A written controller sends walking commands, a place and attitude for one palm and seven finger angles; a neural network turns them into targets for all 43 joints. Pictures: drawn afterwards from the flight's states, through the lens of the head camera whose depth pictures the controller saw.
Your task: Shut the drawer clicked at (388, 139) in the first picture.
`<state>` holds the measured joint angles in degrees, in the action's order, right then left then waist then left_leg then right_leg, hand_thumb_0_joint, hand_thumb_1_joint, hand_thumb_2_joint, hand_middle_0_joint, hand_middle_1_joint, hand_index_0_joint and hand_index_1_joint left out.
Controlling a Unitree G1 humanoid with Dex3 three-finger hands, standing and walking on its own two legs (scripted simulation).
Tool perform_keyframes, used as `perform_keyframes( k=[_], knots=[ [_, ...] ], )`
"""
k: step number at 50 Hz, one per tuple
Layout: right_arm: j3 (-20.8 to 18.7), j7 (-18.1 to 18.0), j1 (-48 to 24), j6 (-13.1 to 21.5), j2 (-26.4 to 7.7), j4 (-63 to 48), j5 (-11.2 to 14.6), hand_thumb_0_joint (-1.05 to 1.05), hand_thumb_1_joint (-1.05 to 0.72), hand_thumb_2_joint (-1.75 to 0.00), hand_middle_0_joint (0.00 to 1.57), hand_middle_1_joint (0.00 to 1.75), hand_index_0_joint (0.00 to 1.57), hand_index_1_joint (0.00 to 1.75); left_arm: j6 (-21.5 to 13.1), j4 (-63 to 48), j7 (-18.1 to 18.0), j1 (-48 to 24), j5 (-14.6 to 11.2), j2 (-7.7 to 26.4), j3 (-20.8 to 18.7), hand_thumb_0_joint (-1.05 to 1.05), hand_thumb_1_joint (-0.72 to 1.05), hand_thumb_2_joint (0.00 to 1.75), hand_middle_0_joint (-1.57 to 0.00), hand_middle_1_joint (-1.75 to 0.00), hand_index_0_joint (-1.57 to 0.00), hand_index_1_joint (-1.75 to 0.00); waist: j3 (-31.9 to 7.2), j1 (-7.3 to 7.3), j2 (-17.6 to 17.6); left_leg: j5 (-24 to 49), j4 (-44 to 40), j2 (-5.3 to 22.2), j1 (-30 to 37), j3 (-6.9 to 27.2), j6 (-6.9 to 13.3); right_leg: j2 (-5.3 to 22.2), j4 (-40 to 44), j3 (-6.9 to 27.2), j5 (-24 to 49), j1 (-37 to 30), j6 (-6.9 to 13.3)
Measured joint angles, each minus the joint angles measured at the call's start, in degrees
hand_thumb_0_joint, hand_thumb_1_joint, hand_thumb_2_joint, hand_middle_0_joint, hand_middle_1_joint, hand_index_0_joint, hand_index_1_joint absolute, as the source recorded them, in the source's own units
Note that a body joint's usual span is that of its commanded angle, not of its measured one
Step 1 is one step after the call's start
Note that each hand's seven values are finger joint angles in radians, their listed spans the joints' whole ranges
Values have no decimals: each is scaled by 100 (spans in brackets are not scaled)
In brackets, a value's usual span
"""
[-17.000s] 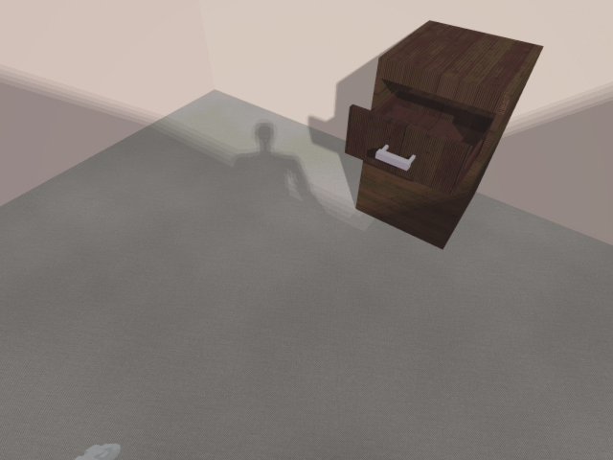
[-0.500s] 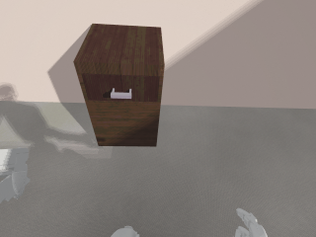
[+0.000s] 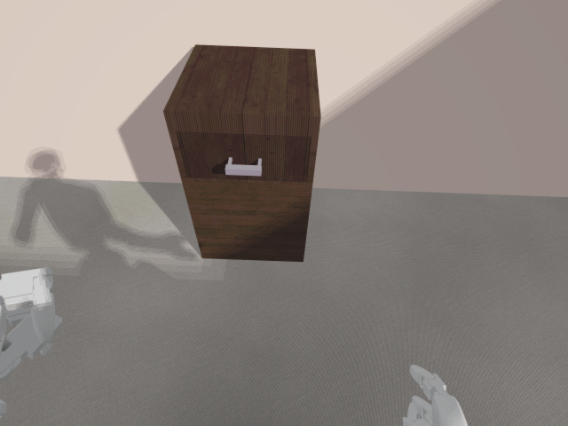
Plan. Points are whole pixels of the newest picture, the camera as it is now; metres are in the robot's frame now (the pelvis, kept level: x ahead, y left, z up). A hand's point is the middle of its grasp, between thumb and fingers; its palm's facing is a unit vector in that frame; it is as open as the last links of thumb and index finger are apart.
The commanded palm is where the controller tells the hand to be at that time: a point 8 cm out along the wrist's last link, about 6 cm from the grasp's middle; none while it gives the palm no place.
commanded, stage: let the arm hang, fingers relaxed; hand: left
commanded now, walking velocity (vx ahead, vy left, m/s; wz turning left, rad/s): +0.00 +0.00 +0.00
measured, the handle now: (244, 165) +0.86 +0.17 -0.21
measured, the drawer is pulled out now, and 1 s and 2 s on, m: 0.00 0.00 0.00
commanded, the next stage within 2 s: look to check the result in 1.14 s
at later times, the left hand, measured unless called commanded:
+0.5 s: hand out of the picture -0.05 +0.21 -0.17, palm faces +0.05 -0.97 -0.22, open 4.1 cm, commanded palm none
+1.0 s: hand out of the picture -0.02 +0.13 -0.17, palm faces +0.07 -0.99 -0.14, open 7.3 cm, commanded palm none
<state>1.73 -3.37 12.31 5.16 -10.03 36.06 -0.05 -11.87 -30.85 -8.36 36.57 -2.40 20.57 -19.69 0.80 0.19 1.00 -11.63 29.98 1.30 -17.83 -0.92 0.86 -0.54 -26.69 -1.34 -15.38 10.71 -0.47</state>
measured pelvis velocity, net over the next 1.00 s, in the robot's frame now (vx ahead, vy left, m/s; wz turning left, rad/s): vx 0.00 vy -0.01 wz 0.02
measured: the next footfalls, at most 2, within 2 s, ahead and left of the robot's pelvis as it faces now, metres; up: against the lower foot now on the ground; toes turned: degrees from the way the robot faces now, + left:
none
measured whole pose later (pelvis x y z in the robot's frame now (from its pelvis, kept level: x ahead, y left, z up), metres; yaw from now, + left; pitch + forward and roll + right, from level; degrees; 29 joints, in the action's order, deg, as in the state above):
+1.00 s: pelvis +0.00 -0.01 +0.00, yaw +1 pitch -2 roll +0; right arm -1.0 -1.9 18.7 -0.5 -5.0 64.6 -1.1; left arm -0.1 65.1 -2.1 17.9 0.8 4.7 -0.1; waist 1.4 -0.6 0.8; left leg -9.7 26.6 0.0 -15.3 0.0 0.4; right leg 0.6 -27.3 -2.5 -16.1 9.5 0.3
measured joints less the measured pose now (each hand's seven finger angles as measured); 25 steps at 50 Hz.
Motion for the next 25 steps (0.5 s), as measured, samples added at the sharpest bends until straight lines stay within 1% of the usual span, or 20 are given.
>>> perform_keyframes(
  k=[2,3,4,6,7,9,10,12,14,15,16,19,22,25],
  knots=[
    [-13,-36,-13,7,-35,1,8,2,-90,-89,20,30,21,30,58,63,-9,-100,9,-34,10,1,89,89,-141,-160,-140,-160,28,22,-45,35,-96,-34,66,-8,9,34,33,3,1,-39,-11],
    [-70,65,-36,135,-107,118,-1,2,-90,-89,20,30,21,30,-22,379,94,-288,119,-9,117,1,89,89,-141,-160,-140,-160,-20,33,-8,38,-53,-50,-26,24,16,47,-25,-36,-6,42,-12],
    [-139,186,-100,174,-219,282,-5,1,-90,-89,20,30,21,30,33,941,260,-603,214,16,322,1,89,89,-140,-160,-140,-160,-64,70,52,16,55,-80,-139,52,27,76,-145,-69,-53,144,-22],
    [-237,322,-275,12,-429,613,-38,1,-90,-89,20,30,21,30,449,2424,525,-1259,322,-84,783,0,89,89,-139,-159,-139,-159,-135,105,184,-74,293,-136,-306,69,59,136,-430,-91,-201,314,-49],
    [-263,349,-349,-97,-494,748,-60,1,-90,-89,20,30,20,30,697,3227,608,-1539,360,-185,977,0,89,89,-138,-158,-138,-158,-153,84,221,-121,388,-163,-350,69,75,164,-559,-94,-274,367,-59],
    [-282,366,-426,-275,-531,945,-103,1,-90,-89,20,30,20,30,1121,4733,707,-1943,411,-408,1279,0,90,90,-134,-154,-134,-155,-146,-6,198,-189,512,-207,-372,63,98,212,-750,-91,-387,413,-71],
    [-279,364,-430,-342,-512,1019,-122,1,-90,-89,20,30,20,30,1275,5383,734,-2064,423,-514,1404,0,90,89,-132,-152,-132,-152,-117,-59,140,-207,537,-222,-352,57,101,229,-805,-85,-421,406,-81],
    [-258,354,-382,-449,-434,1158,-152,1,-90,-89,20,30,20,30,1469,6450,763,-2171,423,-720,1637,0,91,89,-126,-147,-126,-147,-33,-145,-24,-210,519,-231,-278,46,92,241,-825,-74,-442,353,-83],
    [-227,333,-280,-523,-343,1333,-165,1,-90,-89,20,30,20,30,1542,7275,785,-2161,400,-933,1842,1,91,89,-120,-140,-120,-141,61,-189,-178,-174,431,-215,-191,52,84,222,-714,-79,-388,258,-79],
    [-214,319,-210,-550,-291,1435,-164,1,-90,-89,20,30,20,30,1523,7595,659,-2142,468,-987,1857,1,91,89,-117,-139,-116,-137,102,-190,-238,-145,376,-198,-160,70,78,200,-622,-96,-341,207,-69],
    [-200,306,-129,-576,-235,1540,-156,1,-91,-89,20,30,20,30,1506,7856,589,-2125,486,-943,1823,1,90,89,-113,-138,-113,-133,145,-170,-291,-109,314,-179,-133,94,68,176,-520,-118,-286,158,-55],
    [-180,274,122,-655,-107,1875,-146,1,-91,-90,20,30,20,30,1437,8456,661,-2017,356,-786,1787,1,90,89,-103,-129,-102,-122,239,-76,-336,14,113,-146,-78,160,45,127,-201,-182,-115,35,-18],
    [-192,250,327,-708,-20,2172,-127,1,-91,-90,20,30,20,30,1381,8895,723,-1848,330,-710,1819,1,90,89,-91,-115,-91,-110,301,-1,-265,121,-71,-153,-24,180,51,126,26,-204,12,-44,-10],
    [-209,231,478,-717,50,2402,-105,1,-91,-90,20,30,20,30,1352,9243,735,-1673,313,-722,1857,1,90,89,-80,-101,-79,-98,330,25,-164,198,-221,-182,48,168,67,155,142,-197,72,-99,-21]
  ],
)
